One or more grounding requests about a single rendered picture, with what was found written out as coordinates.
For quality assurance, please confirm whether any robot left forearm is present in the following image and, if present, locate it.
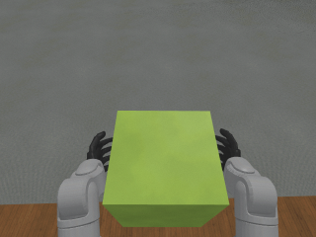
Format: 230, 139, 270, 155
56, 159, 106, 237

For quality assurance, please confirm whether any carton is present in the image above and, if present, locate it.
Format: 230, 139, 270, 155
102, 111, 230, 227

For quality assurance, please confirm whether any left robot hand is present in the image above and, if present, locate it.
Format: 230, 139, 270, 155
87, 131, 114, 172

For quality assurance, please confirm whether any right robot hand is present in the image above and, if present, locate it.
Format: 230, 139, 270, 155
215, 128, 241, 172

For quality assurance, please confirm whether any robot right forearm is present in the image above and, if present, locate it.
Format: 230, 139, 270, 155
223, 156, 279, 237

